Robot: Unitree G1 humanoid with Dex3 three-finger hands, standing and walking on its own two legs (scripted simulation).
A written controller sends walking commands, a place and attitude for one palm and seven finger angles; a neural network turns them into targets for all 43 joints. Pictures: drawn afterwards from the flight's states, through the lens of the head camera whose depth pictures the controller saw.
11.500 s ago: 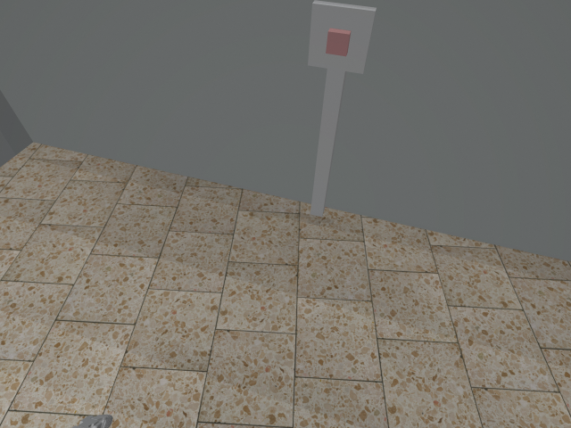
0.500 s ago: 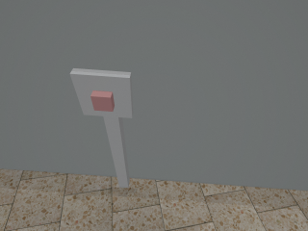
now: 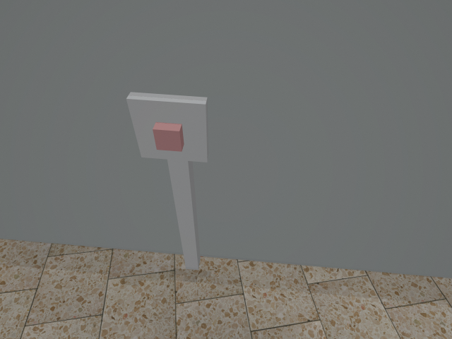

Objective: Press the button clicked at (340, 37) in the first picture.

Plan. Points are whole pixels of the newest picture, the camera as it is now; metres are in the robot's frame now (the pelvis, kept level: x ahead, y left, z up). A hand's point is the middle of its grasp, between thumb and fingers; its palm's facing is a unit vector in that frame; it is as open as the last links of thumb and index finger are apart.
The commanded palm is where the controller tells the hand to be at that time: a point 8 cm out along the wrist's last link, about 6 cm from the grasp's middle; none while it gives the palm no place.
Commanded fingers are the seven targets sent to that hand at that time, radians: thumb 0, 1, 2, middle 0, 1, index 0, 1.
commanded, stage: come to a stop and stand still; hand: left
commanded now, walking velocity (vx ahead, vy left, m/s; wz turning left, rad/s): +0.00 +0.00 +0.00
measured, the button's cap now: (169, 136) +0.55 +0.18 +0.06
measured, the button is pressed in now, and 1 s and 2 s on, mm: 0 0 0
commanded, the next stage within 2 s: look again from close up in 0.20 s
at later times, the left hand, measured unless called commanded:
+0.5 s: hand out of the picture +0.01 +0.20 -0.17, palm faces -0.02 -0.97 -0.24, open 7.4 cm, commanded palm none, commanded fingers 0.00 0.90 0.90 -0.20 -0.30 -0.20 -0.30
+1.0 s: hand out of the picture +0.07 +0.19 -0.15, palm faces +0.14 -0.97 -0.22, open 7.4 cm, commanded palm +0.11 +0.23 -0.07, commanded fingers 0.00 0.90 0.90 -0.31 -0.42 -0.31 -0.42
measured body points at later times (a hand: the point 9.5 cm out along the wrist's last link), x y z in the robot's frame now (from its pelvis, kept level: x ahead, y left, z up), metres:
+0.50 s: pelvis +0.00 -0.01 +0.00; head +0.00 +0.00 +0.45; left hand +0.02 +0.25 -0.15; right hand +0.04 -0.28 -0.14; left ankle +0.03 +0.09 -0.74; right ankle +0.01 -0.14 -0.74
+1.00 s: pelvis +0.01 -0.01 +0.00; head +0.02 +0.00 +0.45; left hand +0.06 +0.24 -0.13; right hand +0.06 -0.26 -0.14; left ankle +0.03 +0.09 -0.74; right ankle +0.01 -0.14 -0.74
